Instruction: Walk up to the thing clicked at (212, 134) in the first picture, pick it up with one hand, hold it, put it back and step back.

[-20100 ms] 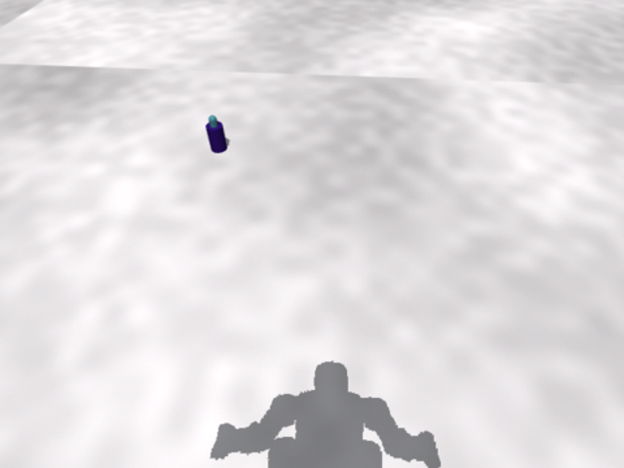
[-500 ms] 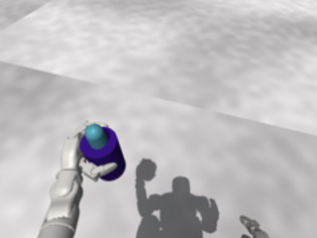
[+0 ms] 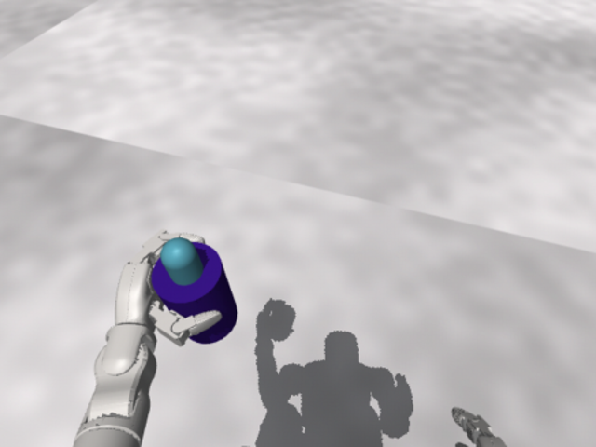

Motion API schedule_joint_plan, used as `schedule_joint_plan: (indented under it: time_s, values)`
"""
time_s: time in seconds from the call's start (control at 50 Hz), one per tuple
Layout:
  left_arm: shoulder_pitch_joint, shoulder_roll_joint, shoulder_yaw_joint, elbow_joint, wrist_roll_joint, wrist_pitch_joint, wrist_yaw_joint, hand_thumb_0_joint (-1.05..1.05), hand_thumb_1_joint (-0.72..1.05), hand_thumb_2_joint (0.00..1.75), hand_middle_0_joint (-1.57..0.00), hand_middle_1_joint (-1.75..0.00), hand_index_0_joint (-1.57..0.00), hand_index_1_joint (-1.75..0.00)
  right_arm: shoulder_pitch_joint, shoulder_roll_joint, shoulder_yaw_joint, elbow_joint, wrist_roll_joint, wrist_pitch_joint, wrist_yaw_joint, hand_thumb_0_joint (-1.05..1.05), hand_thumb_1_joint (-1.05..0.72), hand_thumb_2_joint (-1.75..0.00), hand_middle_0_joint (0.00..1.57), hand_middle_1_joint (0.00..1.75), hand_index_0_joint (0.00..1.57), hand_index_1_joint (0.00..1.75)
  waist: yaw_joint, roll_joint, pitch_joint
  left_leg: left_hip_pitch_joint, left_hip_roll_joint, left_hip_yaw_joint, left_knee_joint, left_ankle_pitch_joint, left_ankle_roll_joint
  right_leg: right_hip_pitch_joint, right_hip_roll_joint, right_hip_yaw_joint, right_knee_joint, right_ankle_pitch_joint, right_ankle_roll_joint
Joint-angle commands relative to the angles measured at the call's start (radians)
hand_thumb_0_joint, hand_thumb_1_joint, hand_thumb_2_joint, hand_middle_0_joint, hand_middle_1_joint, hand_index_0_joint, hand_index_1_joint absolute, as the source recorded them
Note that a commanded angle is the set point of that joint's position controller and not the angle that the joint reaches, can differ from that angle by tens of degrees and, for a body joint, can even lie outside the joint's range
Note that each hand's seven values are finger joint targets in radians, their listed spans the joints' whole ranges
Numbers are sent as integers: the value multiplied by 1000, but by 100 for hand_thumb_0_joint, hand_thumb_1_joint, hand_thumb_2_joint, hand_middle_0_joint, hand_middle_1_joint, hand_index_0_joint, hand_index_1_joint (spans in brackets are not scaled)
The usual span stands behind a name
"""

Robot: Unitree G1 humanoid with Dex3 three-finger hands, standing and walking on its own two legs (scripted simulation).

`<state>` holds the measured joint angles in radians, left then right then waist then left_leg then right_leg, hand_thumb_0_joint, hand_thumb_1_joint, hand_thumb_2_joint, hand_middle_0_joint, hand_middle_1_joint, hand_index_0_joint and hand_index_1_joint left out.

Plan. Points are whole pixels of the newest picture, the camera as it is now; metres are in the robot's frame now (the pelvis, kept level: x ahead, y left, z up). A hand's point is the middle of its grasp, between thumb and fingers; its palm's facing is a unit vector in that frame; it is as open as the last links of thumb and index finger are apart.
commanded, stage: hold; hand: left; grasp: from the side
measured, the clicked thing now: (194, 286) +0.32 +0.16 +0.03
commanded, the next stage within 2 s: crouch in 0.70 s
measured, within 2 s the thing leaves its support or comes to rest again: neither
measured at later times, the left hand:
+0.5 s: hand (186, 286) +0.32 +0.17 +0.04, palm faces +0.08 -1.00 -0.01, open 11.6 cm
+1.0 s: hand (186, 288) +0.32 +0.17 +0.02, palm faces +0.10 -1.00 +0.00, open 11.6 cm
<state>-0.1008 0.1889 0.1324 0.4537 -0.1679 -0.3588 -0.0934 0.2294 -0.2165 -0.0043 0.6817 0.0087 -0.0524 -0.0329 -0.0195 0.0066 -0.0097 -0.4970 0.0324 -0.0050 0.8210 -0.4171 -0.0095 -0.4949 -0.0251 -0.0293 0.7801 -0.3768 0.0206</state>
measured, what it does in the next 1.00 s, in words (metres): stands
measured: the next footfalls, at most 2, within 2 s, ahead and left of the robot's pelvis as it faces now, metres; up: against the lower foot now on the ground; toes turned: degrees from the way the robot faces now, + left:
none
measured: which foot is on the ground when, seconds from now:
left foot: down 0.00-1.00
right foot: down 0.00-1.00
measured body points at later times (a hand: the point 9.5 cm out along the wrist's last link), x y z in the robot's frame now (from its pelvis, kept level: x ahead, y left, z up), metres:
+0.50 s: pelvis +0.00 +0.00 +0.00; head +0.04 +0.01 +0.45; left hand +0.31 +0.22 +0.04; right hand +0.13 -0.25 -0.11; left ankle +0.00 +0.12 -0.71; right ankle +0.01 -0.14 -0.71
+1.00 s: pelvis +0.00 +0.00 +0.00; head +0.04 +0.01 +0.44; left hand +0.31 +0.23 +0.03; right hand +0.13 -0.24 -0.11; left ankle +0.00 +0.12 -0.71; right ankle +0.01 -0.14 -0.71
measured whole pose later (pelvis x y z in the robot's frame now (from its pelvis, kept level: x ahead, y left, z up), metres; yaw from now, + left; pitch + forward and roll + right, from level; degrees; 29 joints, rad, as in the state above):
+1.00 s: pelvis +0.00 +0.00 +0.00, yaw +0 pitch +6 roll -1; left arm -0.14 0.19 0.14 0.52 -0.17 -0.39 -0.07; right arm 0.23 -0.21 0.00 0.69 0.00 -0.06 -0.03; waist -0.02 0.00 -0.02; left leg -0.54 0.03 -0.01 0.85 -0.42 -0.01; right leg -0.53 -0.03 -0.03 0.80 -0.38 0.02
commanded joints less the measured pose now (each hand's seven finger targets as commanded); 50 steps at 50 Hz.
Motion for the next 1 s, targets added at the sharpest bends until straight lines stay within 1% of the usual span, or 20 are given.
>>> schedule_joint_plan:
  time_s: [0.0, 0.06, 0.08, 0.18, 0.3, 0.34, 0.4, 0.44, 0.52, 0.54, 0.64, 0.74, 0.78, 0.8, 0.82, 0.84, 0.9, 0.92, 0.96, 0.98]
  values:
    - [-377, 146, 80, -291, -35, -119, 5, 0, 1, 123, -121, -141, -123, -141, -29, -127, -39, -114, -2, -40, -12, 0, -91, -91, 20, 30, 20, 30, -9, 42, -301, 123, -20, -3, -116, 283, 5, 129, 30, -15, -84, 288, -29]
    - [-381, 120, 48, -267, -37, -115, -10, 0, 3, 123, -121, -140, -123, -140, -24, -136, -46, -111, -3, -42, -13, 0, -91, -91, 20, 30, 20, 30, -18, 31, -304, 125, -18, -5, -114, 273, 6, 119, 30, -16, -83, 278, -29]
    - [-398, 152, 71, -298, -35, -120, -10, 0, 1, 123, -121, -141, -123, -141, -26, -134, -46, -111, -3, -40, -14, 0, -92, -91, 20, 30, 20, 30, -5, 40, -329, 129, -24, -1, -111, 275, 9, 135, 27, -12, -90, 287, -28]
    - [-358, 113, 44, -263, -43, -117, -23, 0, 1, 122, -122, -140, -124, -141, -32, -130, -44, -117, 0, -42, -10, 0, -92, -91, 20, 30, 20, 30, -9, 22, -305, 109, -27, 3, -116, 229, 12, 130, 25, -13, -102, 251, -27]
    - [-362, 155, 87, -311, -42, -120, -5, 0, 1, 121, -121, -139, -123, -139, -31, -128, -42, -117, 0, -43, -14, 0, -92, -91, 20, 30, 20, 30, 2, 27, -353, 130, -29, 8, -102, 288, 13, 160, 22, -8, -99, 315, -23]
    - [-371, 136, 64, -311, -38, -118, 2, 0, -1, 121, -121, -140, -123, -140, -42, -125, -37, -120, 0, -42, -18, 0, -92, -91, 20, 30, 20, 30, -4, 31, -312, 122, -28, 9, -112, 268, 11, 145, 24, -9, -102, 292, -25]
    - [-374, 165, 102, -313, -36, -121, 11, 0, 5, 121, -119, -138, -121, -138, -34, -126, -40, -115, -2, -41, -20, 0, -91, -91, 20, 30, 20, 30, 2, 42, -341, 126, -27, 5, -114, 249, 9, 145, 25, -10, -99, 267, -28]
    - [-373, 133, 64, -296, -32, -119, 6, 0, 1, 122, -121, -141, -123, -141, -35, -129, -41, -113, -3, -47, -17, 0, -92, -91, 20, 30, 20, 30, -4, 51, -308, 124, -20, -5, -124, 253, 4, 128, 31, -18, -85, 259, -32]
    - [-373, 162, 74, -320, -29, -117, 1, 0, 3, 122, -122, -141, -124, -141, -27, -127, -42, -117, -1, -45, -18, 0, -92, -91, 20, 30, 20, 30, 2, 69, -348, 138, -23, -1, -112, 296, 5, 151, 29, -13, -85, 299, -31]
    - [-365, 123, 42, -268, -30, -107, -4, 0, 1, 122, -122, -141, -124, -141, -20, -134, -45, -113, -1, -46, -18, 0, -92, -91, 20, 30, 20, 30, -22, 44, -328, 142, -18, -6, -113, 304, 4, 132, 32, -17, -82, 301, -31]
    - [-390, 151, 71, -258, -34, -108, -7, 0, 0, 121, -121, -139, -123, -140, -22, -138, -49, -112, 0, -44, -11, 0, -92, -91, 20, 30, 20, 30, -7, 38, -309, 113, -20, -6, -116, 271, 7, 120, 30, -18, -88, 271, -32]
    - [-397, 145, 54, -322, -34, -121, -8, 0, 1, 121, -122, -141, -124, -141, -27, -135, -47, -123, 0, -46, -7, 0, -92, -91, 20, 30, 20, 30, 0, 61, -342, 132, -23, -4, -110, 284, 4, 136, 30, -18, -82, 283, -33]
    - [-382, 168, 83, -305, -34, -117, -3, 0, 8, 125, -126, -143, -127, -144, -23, -135, -48, -118, 1, -49, -7, 0, -92, -91, 20, 30, 20, 30, 0, 50, -345, 124, -20, -7, -109, 297, 5, 137, 31, -18, -78, 292, -33]
    - [-394, 146, 57, -346, -34, -122, -1, 0, 9, 118, -122, -135, -123, -136, -30, -125, -40, -124, 0, -47, -6, 0, -88, -90, 20, 30, 20, 30, 2, 65, -347, 131, -24, 0, -105, 289, 5, 142, 29, -14, -83, 292, -32]
    - [-372, 137, 59, -286, -31, -114, 0, 0, 12, 118, -123, -135, -124, -134, -19, -130, -45, -114, -1, -45, -10, 0, -89, -91, 20, 30, 20, 30, -14, 25, -331, 120, -22, -5, -104, 278, 9, 134, 31, -17, -85, 284, -29]
    - [-367, 140, 72, -276, -32, -114, 8, 0, 12, 119, -122, -135, -124, -135, -31, -132, -44, -119, 1, -47, -7, 0, -89, -91, 20, 30, 20, 30, -3, 20, -286, 93, -19, -9, -118, 247, 7, 120, 32, -20, -84, 252, -32]
    - [-374, 126, 77, -236, -32, -126, 19, 0, 11, 118, -121, -134, -122, -134, -22, -131, -46, -110, -4, -44, -3, 0, -88, -90, 20, 30, 20, 30, -9, 15, -296, 80, -21, -6, -101, 246, 10, 108, 29, -18, -75, 257, -29]
    - [-366, 100, 50, -209, -28, -131, 17, 0, 13, 118, -122, -135, -124, -135, -22, -131, -47, -107, -6, -47, -1, 0, -88, -90, 20, 30, 20, 30, -20, 6, -282, 73, -20, -6, -91, 242, 11, 81, 29, -18, -64, 255, -29]
    - [-363, 124, 77, -164, -18, -146, 21, 0, 11, 119, -122, -135, -123, -135, -13, -138, -55, -95, -9, -43, 3, 0, -88, -90, 20, 30, 20, 30, -16, 2, -283, 51, -19, -8, -73, 249, 12, 59, 27, -18, -47, 260, -31]
    - [-366, 119, 63, -133, -9, -156, 15, 0, 11, 121, -122, -136, -123, -136, -13, -137, -56, -88, -13, -41, 5, 0, -88, -90, 20, 30, 20, 30, -20, 10, -286, 39, -19, -8, -59, 259, 12, 36, 27, -16, -32, 265, -32]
